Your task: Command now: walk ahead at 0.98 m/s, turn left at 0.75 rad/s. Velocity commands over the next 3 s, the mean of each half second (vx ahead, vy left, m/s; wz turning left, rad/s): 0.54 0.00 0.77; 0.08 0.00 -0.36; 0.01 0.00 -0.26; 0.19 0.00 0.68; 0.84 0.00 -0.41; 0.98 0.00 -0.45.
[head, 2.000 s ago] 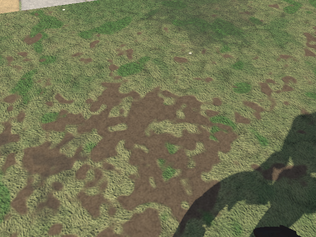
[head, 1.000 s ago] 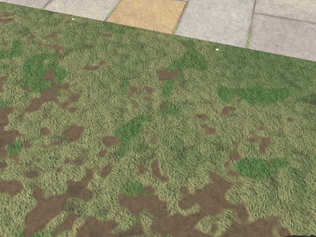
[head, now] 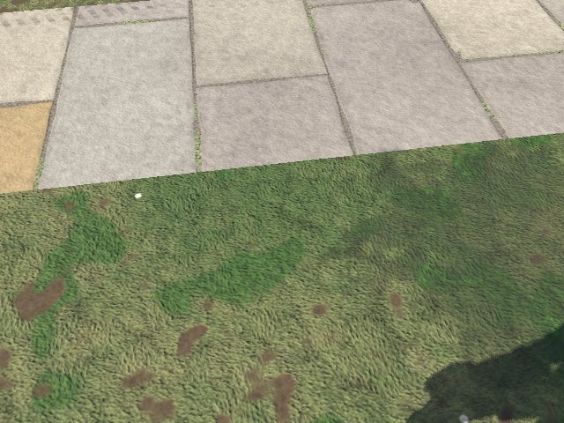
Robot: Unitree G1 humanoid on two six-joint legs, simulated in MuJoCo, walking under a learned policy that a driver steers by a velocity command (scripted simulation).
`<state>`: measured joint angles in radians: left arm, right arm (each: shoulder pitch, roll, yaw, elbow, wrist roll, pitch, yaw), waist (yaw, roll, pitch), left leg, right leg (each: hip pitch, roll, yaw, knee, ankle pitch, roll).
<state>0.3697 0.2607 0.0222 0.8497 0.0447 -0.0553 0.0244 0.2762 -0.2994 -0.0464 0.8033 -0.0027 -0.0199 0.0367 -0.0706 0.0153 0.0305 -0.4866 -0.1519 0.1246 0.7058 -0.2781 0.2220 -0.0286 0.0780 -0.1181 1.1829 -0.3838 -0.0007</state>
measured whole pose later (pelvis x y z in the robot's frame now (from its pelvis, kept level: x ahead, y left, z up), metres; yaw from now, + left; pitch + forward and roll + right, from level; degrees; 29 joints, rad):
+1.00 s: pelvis +0.42 -0.05 +0.04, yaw +11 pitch +2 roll +1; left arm 0.24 0.31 0.08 0.65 -0.02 0.06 -0.01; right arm 0.09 -0.25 -0.06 0.65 0.00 0.02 -0.04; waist 0.02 0.00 0.04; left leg -0.27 0.09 0.16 0.51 -0.26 -0.02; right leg -0.47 -0.07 -0.04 0.85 -0.34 0.08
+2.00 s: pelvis +0.49 -0.03 +0.05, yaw +27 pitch +3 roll -3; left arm 0.12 0.31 0.09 0.71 0.00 -0.07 -0.02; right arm 0.27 -0.30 -0.06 0.62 0.01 -0.01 -0.02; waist -0.03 -0.01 -0.04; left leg -0.19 -0.09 -0.25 0.43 -0.28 0.07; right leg -0.42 0.03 0.06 0.62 -0.24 0.06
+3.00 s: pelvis +1.19 +0.09 +0.02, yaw -2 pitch +1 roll +1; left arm 0.06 0.27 0.00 0.72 0.07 -0.06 -0.03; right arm 0.50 -0.23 -0.01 0.92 0.01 -0.07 0.00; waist -0.09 -0.02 0.06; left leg -0.13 0.04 -0.01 1.18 -0.36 0.08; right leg -0.48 0.03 -0.10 0.69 -0.24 -0.10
